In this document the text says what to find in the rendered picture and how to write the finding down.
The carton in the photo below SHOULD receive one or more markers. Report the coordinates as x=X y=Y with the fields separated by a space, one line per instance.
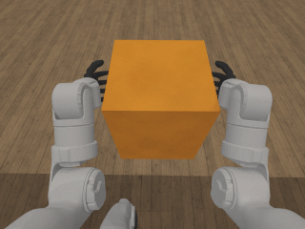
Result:
x=160 y=100

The robot left hand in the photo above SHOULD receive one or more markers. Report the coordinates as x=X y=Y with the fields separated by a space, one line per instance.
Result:
x=90 y=72

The right robot upper arm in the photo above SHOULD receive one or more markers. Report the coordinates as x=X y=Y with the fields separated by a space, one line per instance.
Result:
x=243 y=193

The left robot upper arm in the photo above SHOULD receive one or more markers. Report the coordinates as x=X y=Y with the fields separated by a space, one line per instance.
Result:
x=74 y=194

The robot right forearm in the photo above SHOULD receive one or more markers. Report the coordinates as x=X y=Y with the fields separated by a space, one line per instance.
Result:
x=249 y=109

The robot left forearm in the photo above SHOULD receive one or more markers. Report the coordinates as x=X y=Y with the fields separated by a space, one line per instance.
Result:
x=73 y=107

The robot left thigh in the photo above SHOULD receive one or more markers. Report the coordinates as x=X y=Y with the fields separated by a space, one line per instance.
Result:
x=120 y=216

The robot right hand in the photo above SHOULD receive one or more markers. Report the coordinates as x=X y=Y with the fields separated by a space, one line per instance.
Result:
x=227 y=70

